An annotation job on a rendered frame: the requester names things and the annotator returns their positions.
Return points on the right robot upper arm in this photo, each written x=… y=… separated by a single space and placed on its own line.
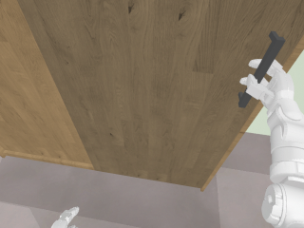
x=283 y=206

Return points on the robot right hand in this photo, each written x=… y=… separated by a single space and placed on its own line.
x=281 y=85

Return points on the robot left hand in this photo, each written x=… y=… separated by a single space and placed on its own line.
x=65 y=218

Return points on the handle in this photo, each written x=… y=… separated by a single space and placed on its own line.
x=267 y=60

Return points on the robot right forearm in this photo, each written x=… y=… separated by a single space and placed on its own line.
x=286 y=123

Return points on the wardrobe door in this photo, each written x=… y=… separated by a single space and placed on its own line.
x=152 y=86
x=33 y=116

